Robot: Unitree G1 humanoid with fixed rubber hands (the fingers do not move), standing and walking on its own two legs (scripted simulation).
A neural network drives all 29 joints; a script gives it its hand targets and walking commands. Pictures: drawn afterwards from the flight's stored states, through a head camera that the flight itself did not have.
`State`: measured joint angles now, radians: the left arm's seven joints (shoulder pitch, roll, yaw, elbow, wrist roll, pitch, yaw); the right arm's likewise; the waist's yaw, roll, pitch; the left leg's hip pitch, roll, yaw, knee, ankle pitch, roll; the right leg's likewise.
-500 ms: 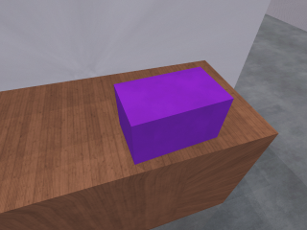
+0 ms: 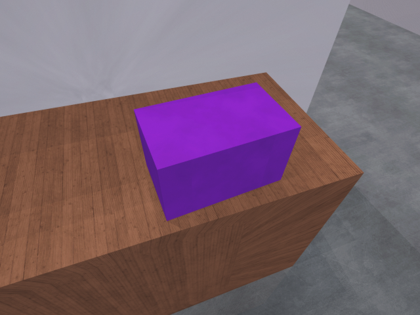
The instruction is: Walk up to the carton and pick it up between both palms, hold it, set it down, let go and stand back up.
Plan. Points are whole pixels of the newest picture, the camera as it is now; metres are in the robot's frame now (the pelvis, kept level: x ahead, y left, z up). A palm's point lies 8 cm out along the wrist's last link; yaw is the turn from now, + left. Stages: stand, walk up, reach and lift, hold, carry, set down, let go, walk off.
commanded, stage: walk up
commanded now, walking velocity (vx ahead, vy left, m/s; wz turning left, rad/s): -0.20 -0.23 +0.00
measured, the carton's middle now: (214, 147) +0.49 -0.01 +0.03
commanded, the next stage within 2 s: none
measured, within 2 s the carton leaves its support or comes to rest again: neither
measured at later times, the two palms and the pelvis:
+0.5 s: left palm out of the picture -0.03 +0.08 -0.11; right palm out of the picture -0.03 -0.38 -0.15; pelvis -0.03 -0.14 +0.01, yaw +0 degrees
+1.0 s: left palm out of the picture -0.08 +0.06 -0.14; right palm out of the picture -0.07 -0.35 -0.15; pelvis -0.05 -0.15 +0.01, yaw +0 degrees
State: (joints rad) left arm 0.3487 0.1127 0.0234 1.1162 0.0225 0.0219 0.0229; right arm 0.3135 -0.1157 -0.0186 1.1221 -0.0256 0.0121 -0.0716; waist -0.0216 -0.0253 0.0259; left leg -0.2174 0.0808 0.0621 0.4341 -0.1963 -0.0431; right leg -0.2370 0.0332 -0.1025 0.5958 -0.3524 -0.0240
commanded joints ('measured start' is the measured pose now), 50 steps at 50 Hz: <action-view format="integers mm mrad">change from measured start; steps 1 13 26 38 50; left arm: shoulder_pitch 21 131 73 42 69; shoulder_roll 101 174 106 79 56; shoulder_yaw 51 81 -27 -12 -14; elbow -119 -120 -98 -50 2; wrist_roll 25 -7 -15 -23 -14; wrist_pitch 61 11 -78 -48 -51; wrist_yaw -16 -10 8 15 12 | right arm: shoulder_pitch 161 25 -54 22 63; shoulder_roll -287 -285 -122 -46 -56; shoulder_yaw -96 -111 -49 0 14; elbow -24 -111 -97 17 51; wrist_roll -8 -36 6 25 21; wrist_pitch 2 22 31 -13 -29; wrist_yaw -61 16 50 38 31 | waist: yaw -34 52 29 28 14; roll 194 178 -111 137 9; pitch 55 -40 -27 56 36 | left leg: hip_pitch -53 -142 -142 97 113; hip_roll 515 181 -53 51 30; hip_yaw -346 -82 -65 -113 -81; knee -99 66 307 -165 -167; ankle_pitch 725 -34 -119 68 54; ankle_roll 335 74 34 98 79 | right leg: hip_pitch -254 133 85 38 87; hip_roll -62 -78 -259 -132 -134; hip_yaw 128 42 238 146 151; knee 632 -302 -330 -312 -318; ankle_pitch -280 98 450 173 226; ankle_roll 49 67 -77 -24 -17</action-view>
